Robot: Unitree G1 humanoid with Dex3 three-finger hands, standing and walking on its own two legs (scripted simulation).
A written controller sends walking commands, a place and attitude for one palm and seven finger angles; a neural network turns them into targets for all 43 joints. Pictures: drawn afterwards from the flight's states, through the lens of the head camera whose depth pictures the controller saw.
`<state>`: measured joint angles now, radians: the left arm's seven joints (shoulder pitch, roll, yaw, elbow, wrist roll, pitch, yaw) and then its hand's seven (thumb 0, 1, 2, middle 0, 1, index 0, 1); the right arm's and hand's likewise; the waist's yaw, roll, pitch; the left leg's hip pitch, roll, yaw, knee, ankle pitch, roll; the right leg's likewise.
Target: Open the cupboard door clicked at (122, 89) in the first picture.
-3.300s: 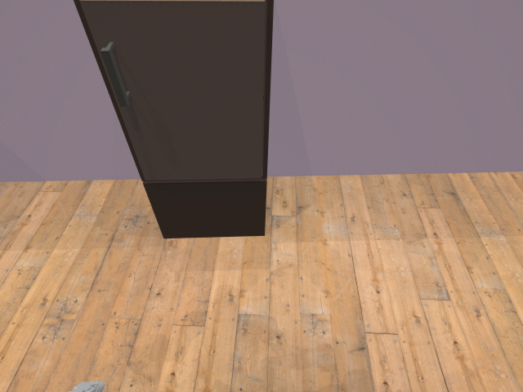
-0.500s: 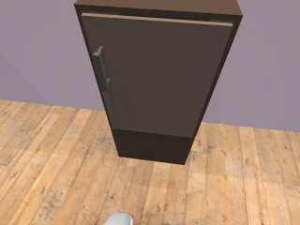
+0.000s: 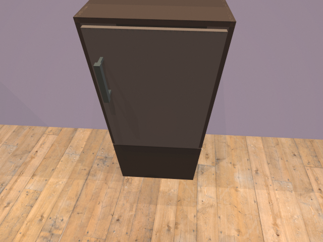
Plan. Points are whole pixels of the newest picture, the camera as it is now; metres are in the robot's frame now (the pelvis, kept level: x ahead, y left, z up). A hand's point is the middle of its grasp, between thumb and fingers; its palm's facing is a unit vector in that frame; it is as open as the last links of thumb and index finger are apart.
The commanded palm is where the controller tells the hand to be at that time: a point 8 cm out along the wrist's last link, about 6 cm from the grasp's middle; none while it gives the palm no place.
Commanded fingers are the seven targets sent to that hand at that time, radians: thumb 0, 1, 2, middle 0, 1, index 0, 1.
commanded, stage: come to a stop and stand still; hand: left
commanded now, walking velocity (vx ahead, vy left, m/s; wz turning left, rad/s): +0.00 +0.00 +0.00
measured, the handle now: (104, 80) +0.60 +0.23 +0.07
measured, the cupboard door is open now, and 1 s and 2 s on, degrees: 0 0 0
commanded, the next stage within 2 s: look again from close up in 0.46 s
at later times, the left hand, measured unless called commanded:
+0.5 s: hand out of the picture -0.03 +0.14 -0.17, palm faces +0.04 -0.99 -0.14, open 7.3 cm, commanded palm none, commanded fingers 0.00 0.90 0.90 -0.20 -0.30 -0.20 -0.30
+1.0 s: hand out of the picture +0.01 +0.22 -0.17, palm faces +0.00 -0.97 -0.23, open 7.4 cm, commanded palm none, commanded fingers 0.00 0.90 0.90 -0.20 -0.30 -0.20 -0.30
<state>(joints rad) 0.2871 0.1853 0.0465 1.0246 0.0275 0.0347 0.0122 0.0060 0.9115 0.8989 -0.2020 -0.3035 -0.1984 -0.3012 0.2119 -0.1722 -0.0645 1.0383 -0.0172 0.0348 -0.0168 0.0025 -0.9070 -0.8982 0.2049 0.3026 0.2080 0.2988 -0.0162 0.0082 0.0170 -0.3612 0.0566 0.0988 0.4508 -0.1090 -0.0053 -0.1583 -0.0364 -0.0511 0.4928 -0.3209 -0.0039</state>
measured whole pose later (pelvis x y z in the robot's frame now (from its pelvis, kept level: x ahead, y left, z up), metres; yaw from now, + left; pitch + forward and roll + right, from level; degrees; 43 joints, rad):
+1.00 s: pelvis +0.00 +0.03 +0.00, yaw -1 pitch +0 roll +0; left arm 0.29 0.20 0.01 1.05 0.03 -0.01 0.03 0.01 0.91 0.90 -0.20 -0.30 -0.20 -0.30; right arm 0.26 -0.18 0.00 1.04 -0.02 -0.02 -0.02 0.01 -0.93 -0.90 0.20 0.30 0.20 0.30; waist 0.00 0.00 0.02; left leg -0.28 -0.01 0.05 0.53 -0.25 0.03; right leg -0.19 -0.07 -0.03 0.52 -0.32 0.05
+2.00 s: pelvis -0.03 +0.02 -0.01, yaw -1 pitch -3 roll +0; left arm 0.24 0.20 0.00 0.92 0.03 0.02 0.03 0.01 0.91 0.90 -0.20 -0.30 -0.20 -0.30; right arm 0.23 -0.19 -0.02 0.93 -0.02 0.02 -0.01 0.01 -0.91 -0.90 0.20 0.30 0.20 0.30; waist -0.01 0.00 0.01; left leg -0.31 0.01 0.05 0.62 -0.27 0.03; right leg -0.23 -0.06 -0.04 0.61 -0.34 0.03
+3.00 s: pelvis -0.04 +0.02 +0.01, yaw +0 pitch -1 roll +0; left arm 0.32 0.18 -0.01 1.07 0.02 -0.02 0.02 0.01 0.91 0.90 -0.20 -0.30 -0.20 -0.30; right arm 0.26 -0.17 -0.01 1.08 -0.01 -0.02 -0.01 0.01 -0.91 -0.90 0.20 0.30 0.20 0.30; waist 0.01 -0.02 0.01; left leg -0.28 0.00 0.04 0.45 -0.16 0.02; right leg -0.20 -0.04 -0.01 0.46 -0.24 0.03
